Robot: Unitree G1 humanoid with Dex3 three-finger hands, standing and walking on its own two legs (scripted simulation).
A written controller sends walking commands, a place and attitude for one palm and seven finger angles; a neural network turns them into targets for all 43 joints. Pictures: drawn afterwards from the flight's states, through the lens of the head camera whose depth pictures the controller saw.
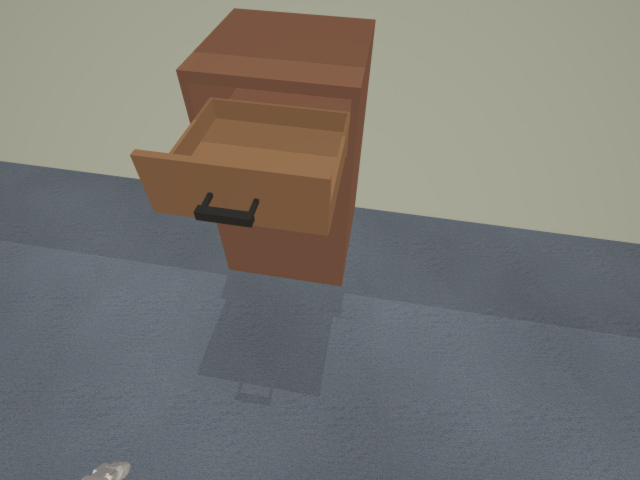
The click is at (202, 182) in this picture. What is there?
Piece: drawer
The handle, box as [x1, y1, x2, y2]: [194, 192, 258, 227]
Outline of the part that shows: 194,210 196,219 251,227 254,220 253,214 257,206 258,199 254,198 248,211 211,207 208,205 212,197 212,193 208,192 200,205 197,205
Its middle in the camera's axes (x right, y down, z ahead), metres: -0.19 -0.06 +0.79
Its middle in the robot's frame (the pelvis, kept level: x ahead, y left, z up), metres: +0.62 +0.23 -0.08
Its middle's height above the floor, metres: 0.69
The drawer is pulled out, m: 0.30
